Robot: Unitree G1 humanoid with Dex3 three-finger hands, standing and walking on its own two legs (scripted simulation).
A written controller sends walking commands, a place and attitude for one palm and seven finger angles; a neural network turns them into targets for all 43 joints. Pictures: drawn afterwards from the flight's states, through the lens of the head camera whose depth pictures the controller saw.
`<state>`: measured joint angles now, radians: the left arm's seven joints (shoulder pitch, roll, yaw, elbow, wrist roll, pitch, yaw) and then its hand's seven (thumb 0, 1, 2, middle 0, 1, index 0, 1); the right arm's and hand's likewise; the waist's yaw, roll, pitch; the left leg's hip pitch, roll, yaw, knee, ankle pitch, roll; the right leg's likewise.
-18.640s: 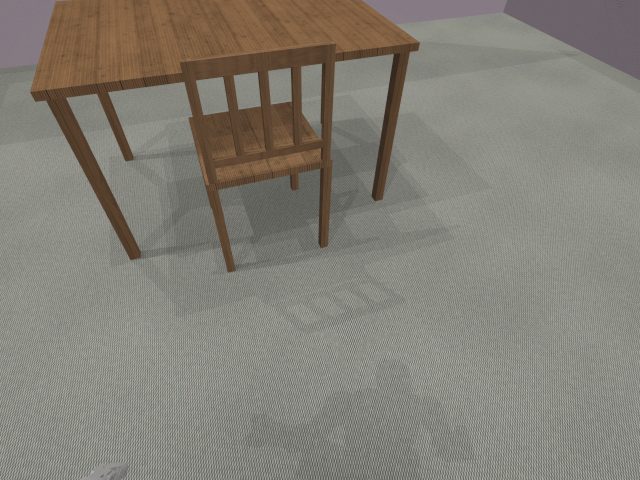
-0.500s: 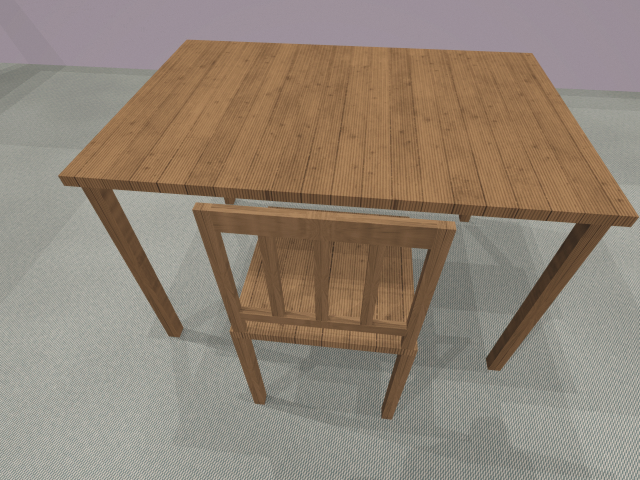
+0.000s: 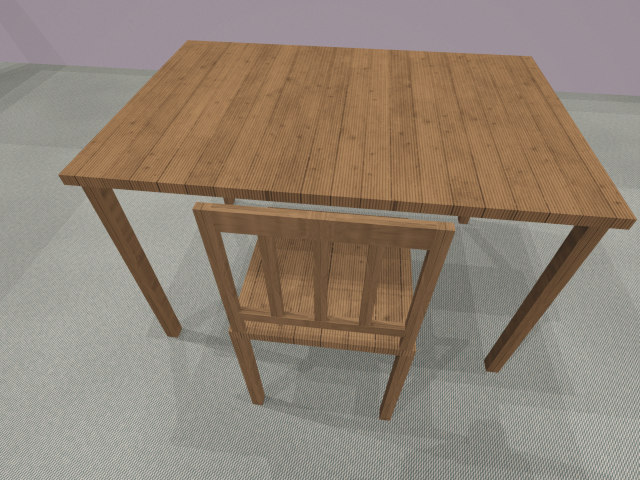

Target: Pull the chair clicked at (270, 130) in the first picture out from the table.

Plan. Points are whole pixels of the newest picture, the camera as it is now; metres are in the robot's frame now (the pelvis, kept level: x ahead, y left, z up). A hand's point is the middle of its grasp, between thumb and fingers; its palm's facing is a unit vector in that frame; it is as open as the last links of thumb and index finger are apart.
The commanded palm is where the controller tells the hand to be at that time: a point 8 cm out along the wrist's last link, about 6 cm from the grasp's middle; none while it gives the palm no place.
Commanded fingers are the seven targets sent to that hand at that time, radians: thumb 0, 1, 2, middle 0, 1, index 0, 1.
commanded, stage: look again from close up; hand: left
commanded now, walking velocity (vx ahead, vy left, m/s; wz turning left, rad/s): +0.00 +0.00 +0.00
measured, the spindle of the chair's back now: (320, 282) +0.49 +0.04 -0.11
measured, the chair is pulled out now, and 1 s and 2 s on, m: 0.00 0.00 0.00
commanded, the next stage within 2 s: come to a stop and stand still in 0.14 s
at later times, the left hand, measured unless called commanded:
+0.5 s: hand out of the picture -0.03 +0.18 -0.18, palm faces +0.04 -0.98 -0.18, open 7.4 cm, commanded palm none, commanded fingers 0.00 0.90 0.90 -0.20 -0.30 -0.20 -0.30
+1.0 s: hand out of the picture +0.00 +0.23 -0.18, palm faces +0.02 -0.98 -0.17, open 7.3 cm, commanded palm none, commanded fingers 0.00 0.90 0.90 -0.20 -0.30 -0.20 -0.30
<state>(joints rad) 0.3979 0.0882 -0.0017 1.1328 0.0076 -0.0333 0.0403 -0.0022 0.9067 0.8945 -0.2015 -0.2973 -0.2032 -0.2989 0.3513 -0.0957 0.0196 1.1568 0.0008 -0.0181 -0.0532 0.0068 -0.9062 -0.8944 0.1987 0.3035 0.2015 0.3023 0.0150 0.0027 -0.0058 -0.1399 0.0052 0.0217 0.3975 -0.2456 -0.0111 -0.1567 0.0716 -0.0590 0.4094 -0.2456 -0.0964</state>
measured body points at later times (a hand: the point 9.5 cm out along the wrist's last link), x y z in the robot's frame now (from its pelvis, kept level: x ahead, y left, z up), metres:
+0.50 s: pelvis -0.01 +0.03 -0.01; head -0.01 +0.02 +0.44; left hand -0.03 +0.23 -0.16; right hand -0.02 -0.19 -0.17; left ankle -0.03 +0.13 -0.74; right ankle -0.01 -0.05 -0.74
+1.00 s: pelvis +0.01 +0.07 +0.00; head +0.01 +0.07 +0.45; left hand +0.00 +0.28 -0.17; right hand -0.01 -0.14 -0.17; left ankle -0.03 +0.13 -0.74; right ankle -0.01 -0.05 -0.74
